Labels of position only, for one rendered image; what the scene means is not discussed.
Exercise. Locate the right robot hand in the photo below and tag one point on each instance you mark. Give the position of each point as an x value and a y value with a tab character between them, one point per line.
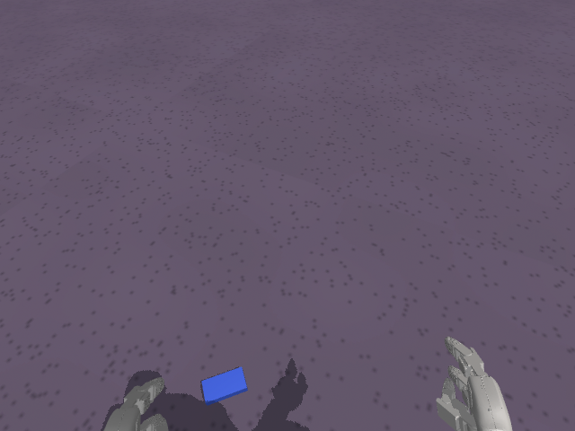
481	394

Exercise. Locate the small box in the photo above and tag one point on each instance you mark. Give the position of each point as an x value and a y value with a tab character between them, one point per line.
224	386

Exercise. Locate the left robot hand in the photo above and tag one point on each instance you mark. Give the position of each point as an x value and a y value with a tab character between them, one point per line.
138	400

